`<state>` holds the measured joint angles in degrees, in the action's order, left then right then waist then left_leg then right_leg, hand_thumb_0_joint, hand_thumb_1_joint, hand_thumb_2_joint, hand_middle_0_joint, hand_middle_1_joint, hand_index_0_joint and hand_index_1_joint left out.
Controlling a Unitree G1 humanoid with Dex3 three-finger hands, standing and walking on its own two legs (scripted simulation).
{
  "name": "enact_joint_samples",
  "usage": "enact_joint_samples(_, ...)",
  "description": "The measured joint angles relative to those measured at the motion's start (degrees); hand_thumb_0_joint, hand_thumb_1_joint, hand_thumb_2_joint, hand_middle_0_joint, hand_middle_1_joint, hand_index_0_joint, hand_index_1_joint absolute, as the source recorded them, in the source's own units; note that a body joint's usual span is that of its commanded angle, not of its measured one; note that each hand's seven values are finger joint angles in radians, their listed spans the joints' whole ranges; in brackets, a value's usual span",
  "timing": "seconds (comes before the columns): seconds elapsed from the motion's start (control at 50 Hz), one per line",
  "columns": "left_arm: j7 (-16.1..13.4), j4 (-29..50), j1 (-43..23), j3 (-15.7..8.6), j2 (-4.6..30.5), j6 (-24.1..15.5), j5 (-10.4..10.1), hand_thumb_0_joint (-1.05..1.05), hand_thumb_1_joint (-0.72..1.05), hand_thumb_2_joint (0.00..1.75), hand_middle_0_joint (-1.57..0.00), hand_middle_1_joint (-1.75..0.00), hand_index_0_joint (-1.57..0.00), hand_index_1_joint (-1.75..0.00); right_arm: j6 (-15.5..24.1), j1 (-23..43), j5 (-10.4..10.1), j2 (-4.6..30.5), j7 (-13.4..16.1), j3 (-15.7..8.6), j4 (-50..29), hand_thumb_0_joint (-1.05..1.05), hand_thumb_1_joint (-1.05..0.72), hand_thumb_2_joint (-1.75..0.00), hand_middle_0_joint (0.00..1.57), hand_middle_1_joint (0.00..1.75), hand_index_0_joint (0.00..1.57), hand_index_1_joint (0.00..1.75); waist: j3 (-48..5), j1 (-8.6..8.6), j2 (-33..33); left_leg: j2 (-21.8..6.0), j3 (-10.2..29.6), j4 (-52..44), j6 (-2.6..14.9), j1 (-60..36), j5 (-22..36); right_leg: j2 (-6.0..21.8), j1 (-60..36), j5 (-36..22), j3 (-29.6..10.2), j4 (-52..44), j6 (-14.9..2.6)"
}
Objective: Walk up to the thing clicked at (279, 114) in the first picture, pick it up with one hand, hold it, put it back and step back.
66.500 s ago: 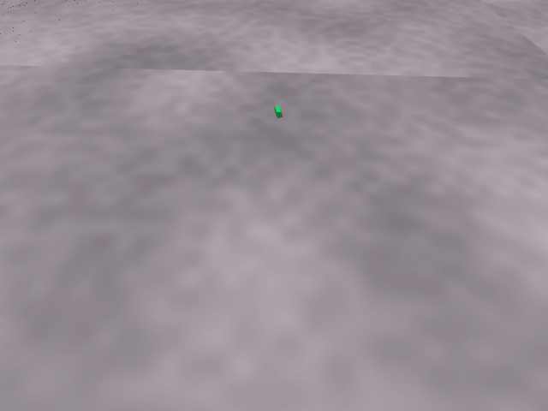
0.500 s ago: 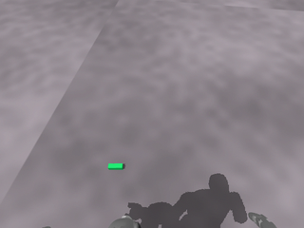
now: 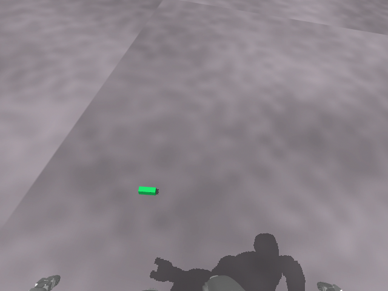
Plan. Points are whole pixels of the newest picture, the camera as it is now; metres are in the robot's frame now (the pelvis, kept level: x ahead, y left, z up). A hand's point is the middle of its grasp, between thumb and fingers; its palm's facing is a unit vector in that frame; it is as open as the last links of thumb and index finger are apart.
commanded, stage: step back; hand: left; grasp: from above
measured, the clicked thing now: (147, 190) +0.68 +0.21 -0.74
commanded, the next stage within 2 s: none
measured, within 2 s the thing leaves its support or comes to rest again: neither
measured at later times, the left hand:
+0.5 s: hand out of the picture -0.06 +0.24 -0.14, palm faces +0.01 -0.90 -0.43, open 7.4 cm
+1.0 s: hand out of the picture -0.30 +0.20 -0.14, palm faces -0.03 -0.90 -0.43, open 7.4 cm
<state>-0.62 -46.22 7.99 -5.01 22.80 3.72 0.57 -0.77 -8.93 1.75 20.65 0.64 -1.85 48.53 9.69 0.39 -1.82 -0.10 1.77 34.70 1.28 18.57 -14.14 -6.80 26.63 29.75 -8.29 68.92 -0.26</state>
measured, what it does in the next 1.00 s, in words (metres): walks backwards: right foot, then left foot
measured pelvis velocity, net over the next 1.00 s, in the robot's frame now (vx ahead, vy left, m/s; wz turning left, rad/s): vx -0.35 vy -0.07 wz -0.04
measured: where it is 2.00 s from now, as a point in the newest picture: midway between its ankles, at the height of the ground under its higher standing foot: outside the picture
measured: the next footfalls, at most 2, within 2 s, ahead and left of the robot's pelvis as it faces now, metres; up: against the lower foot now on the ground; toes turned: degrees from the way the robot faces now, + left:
right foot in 0.18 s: -0.06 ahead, -0.15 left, +0.00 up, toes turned +0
left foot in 0.52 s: -0.16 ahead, +0.08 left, +0.00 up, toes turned +0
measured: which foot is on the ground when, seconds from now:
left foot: down 0.00-0.20, up 0.22-0.50, down 0.52-0.90, up 0.92-1.00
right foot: up 0.00-0.16, down 0.18-0.54, up 0.56-0.84, down 0.86-1.00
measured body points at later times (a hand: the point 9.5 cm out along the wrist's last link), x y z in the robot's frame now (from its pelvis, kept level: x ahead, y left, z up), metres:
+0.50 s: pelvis -0.17 -0.03 -0.01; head -0.11 -0.04 +0.43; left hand -0.06 +0.29 -0.11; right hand -0.10 -0.35 -0.14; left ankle -0.19 +0.08 -0.72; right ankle -0.10 -0.15 -0.73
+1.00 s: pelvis -0.35 -0.07 +0.00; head -0.31 -0.10 +0.44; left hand -0.30 +0.24 -0.11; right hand -0.23 -0.39 -0.13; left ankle -0.28 +0.08 -0.67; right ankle -0.36 -0.18 -0.73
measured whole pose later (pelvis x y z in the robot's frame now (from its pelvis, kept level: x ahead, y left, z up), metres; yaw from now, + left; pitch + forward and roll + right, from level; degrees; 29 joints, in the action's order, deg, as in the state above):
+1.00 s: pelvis -0.35 -0.07 +0.00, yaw -2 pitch -2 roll +2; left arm -0.1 -51.9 13.9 -3.5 20.2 1.9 2.6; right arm -3.8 -6.8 0.7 23.5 1.3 -3.2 49.2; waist 7.4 -2.2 2.2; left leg 5.2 9.0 60.2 -0.4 31.6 -25.5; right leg -0.4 15.1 21.7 -1.1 38.9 -2.0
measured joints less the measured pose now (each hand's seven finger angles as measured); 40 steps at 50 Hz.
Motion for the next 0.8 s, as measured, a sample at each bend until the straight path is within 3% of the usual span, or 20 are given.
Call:
enact_joint_samples(0.1,0.39,-0.59,2.2,-0.25,0.24,-0.06,0.32,0.0,0.9,0.9,-0.2,-0.3,-0.2,-0.3,0.31,1.9,0.0,0.34,0.36,-0.18,-2.46,0.01,-0.9,-0.9,0.21,0.3,0.21,0.3,0.47,-0.52,0.66,-1.99,-1.39,0.42,-0.43,3.23,2.63,3.03,-6.05,0.18,1.58,-10.29,1.46)
enact_joint_samples(0.16,0.77,-1.48,3.04,-0.2,0.1,-0.61,0.4,0.01,0.9,0.9,-0.2,-0.3,-0.2,-0.3,-0.21,2.6,-0.14,1.31,0.16,-0.25,-3.38,0.0,-0.9,-0.9,0.21,0.3,0.21,0.3,0.24,-0.84,1.46,-3.06,-1.87,2.66,-1.68,6.24,3.47,5.47,-11.52,-4.17,4.38,-24.88,0.59)
enact_joint_samples(0.2,0.93,-2.52,3.24,-0.22,-1.2,-1.2,1.01,0.0,0.9,0.9,-0.2,-0.3,-0.2,-0.3,-0.99,3.14,-0.57,2.72,0.16,-0.7,-3.1,0.0,-0.9,-0.9,0.21,0.3,0.21,0.3,0.56,-0.43,4.54,-4.51,0.04,5.43,-1.96,8.55,3.13,4.15,-13.11,-5.74,6.43,-29.5,0.16)
enact_joint_samples(0.22,1.23,-2.65,3.59,0.03,-1.8,-1.16,1.28,0.0,0.9,0.9,-0.2,-0.3,-0.2,-0.3,-1.45,2.98,-0.88,3.01,0.41,-1.1,-2.54,0.0,-0.9,-0.9,0.21,0.3,0.21,0.3,0.44,-0.11,5.41,-3.34,2.17,7.76,-1.63,9.69,-1.65,3.97,-12.46,-6.06,7.17,-28.69,-0.15)
enact_joint_samples(0.26,1.53,-2.42,4.75,0.56,-2.27,-1.0,1.5,0.01,0.9,0.9,-0.2,-0.3,-0.21,-0.3,-2.32,1.96,-1.23,2.85,0.87,-1.55,-1.32,0.0,-0.9,-0.9,0.21,0.3,0.2,0.3,-0.51,-1.22,4.21,1.49,4.71,17.57,-1.61,11.97,-10.55,5.48,-10.86,-6.89,6.21,-27.62,-0.79)
enact_joint_samples(0.3,1.24,-2.57,5.26,0.85,-2.95,-0.84,1.67,0.01,0.9,0.9,-0.2,-0.3,-0.21,-0.3,-2.27,0.55,-1.67,3.21,0.94,-1.63,-0.57,0.01,-0.91,-0.9,0.21,0.3,0.2,0.3,-1.14,-1.49,3.85,5.25,6.47,26.16,-1.42,12.97,-11.98,6.71,-10.37,-8.79,5.91,-29.04,-0.78)
enact_joint_samples(0.36,0.8,-2.04,4.79,0.75,-3.14,-0.67,2.03,0.01,0.9,0.9,-0.21,-0.3,-0.21,-0.3,-1.69,-1.66,-1.7,3.43,1.03,-1.41,0.11,0.01,-0.91,-0.9,0.2,0.3,0.2,0.3,-1.57,-1.16,3.61,7.11,6.17,30.91,-1.87,11.32,-12.5,7.79,-9.08,-11.34,6.47,-30.78,-0.7)
enact_joint_samples(0.42,0.18,-0.35,3.25,0.76,-2.68,-1.02,2.17,0.01,0.9,0.9,-0.21,-0.3,-0.21,-0.3,-1.83,-3.32,-1.42,3.21,0.9,-1.21,0.92,0.01,-0.91,-0.9,0.2,0.3,0.2,0.3,-1.14,-0.93,3.45,6.18,4.47,26.02,-2.36,6.44,-14.48,8.34,-7.3,-13.25,7.7,-31.24,-0.66)
enact_joint_samples(0.48,-0.29,1.5,1.27,0.93,-1.77,-1.29,1.83,0.01,0.9,0.9,-0.21,-0.3,-0.21,-0.3,-1.88,-3.92,-1.03,2.51,0.62,-1.04,1.58,0.01,-0.91,-0.9,0.2,0.3,0.2,0.3,-0.3,-0.53,2.9,4.04,1.82,14.59,-1.96,0.48,-14.51,8.98,-4.96,-14.61,9.24,-30.31,-0.36)
enact_joint_samples(0.52,-0.32,2.31,-0.22,1.15,-0.89,-0.94,1.27,0.01,0.9,0.9,-0.21,-0.3,-0.21,-0.3,-1.37,-4.1,-0.78,1.91,0.39,-1.08,1.76,0.01,-0.91,-0.9,0.2,0.3,0.2,0.3,0.18,-0.05,2.03,3.1,0.2,4.17,-0.88,-3.77,-8.15,9.8,-2.81,-14.83,10.08,-28.2,0.08)
enact_joint_samples(0.54,-0.33,2.29,-1.21,1.06,-0.29,-0.65,1.04,0.01,0.9,0.9,-0.21,-0.3,-0.21,-0.3,-1.2,-3.64,-0.48,1.07,0.35,-1.18,2.12,0.01,-0.91,-0.9,0.2,0.3,0.2,0.3,1.09,-0.33,0.28,4.09,-0.58,3.15,-0.26,-4.03,-6.3,10.79,-2.03,-15.02,9.31,-27.06,0.08)
enact_joint_samples(0.56,-0.45,2.03,-1.83,0.94,-0.16,-0.33,0.74,0.01,0.9,0.9,-0.2,-0.3,-0.21,-0.3,-1.26,-3.28,-0.28,0.62,0.04,-0.98,2.17,0.01,-0.91,-0.9,0.2,0.3,0.2,0.3,1.63,-0.77,-0.49,4.24,-1.18,3.66,0.12,-3.58,-5.99,10.17,-1.19,-11.37,7.93,-25.33,-0.14)
enact_joint_samples(0.6,-0.68,0.99,-2.23,0.79,-0.49,0.3,0.55,0.01,0.9,0.9,-0.2,-0.3,-0.21,-0.3,-1.09,-2.74,0.0,0.38,-0.54,-0.54,1.92,0.01,-0.91,-0.9,0.21,0.3,0.2,0.3,1.59,-0.12,0.32,2.91,-0.57,4.42,0.51,-2.27,-5.37,5.91,0.86,-1.83,4.68,-16.46,-0.52)
enact_joint_samples(0.66,-0.68,-0.06,-1.69,0.62,-0.32,0.69,-0.07,0.01,0.9,0.9,-0.2,-0.3,-0.21,-0.3,-0.95,-1.76,0.25,-0.23,-0.22,0.07,1.59,0.01,-0.9,-0.9,0.21,0.3,0.21,0.3,0.42,0.14,0.2,1.46,-0.44,2.08,0.21,-1.15,-2.4,1.18,2.58,0.06,0.73,-3.03,-1.05)
enact_joint_samples(0.72,-0.3,-0.75,-0.21,0.5,-0.25,0.25,0.1,0.0,0.9,0.9,-0.2,-0.3,-0.21,-0.3,-1.07,0.04,0.39,-0.17,0.02,-0.11,0.66,0.01,-0.9,-0.9,0.21,0.3,0.21,0.3,-0.34,-0.27,0.28,0.13,-1.06,0.27,0.16,0.41,0.3,0.72,0.34,-0.67,0.72,0.27,0.13)
enact_joint_samples(0.8,0.15,-2.1,1.63,0.7,-0.28,-0.16,0.43,0.0,0.9,0.9,-0.2,-0.3,-0.21,-0.3,-0.82,2.59,0.32,0.62,0.08,-0.43,-1.54,0.01,-0.9,-0.9,0.21,0.3,0.21,0.3,-0.24,-0.96,1.04,-1.75,-2.18,0.05,-0.28,3.31,3.01,3.41,-6.69,0.22,3.1,-10.93,1.45)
